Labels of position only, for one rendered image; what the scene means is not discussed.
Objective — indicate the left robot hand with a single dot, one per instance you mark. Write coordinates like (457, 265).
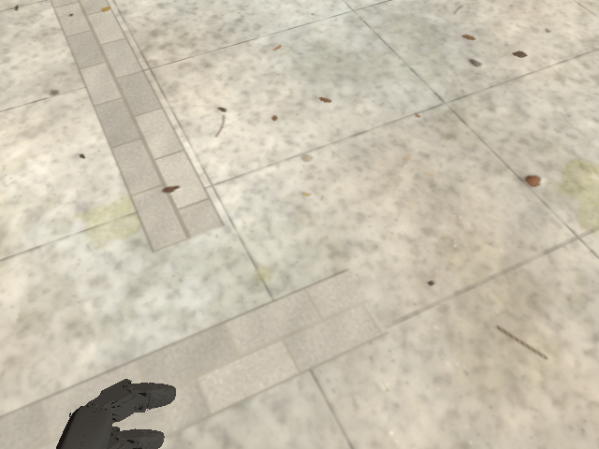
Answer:
(90, 426)

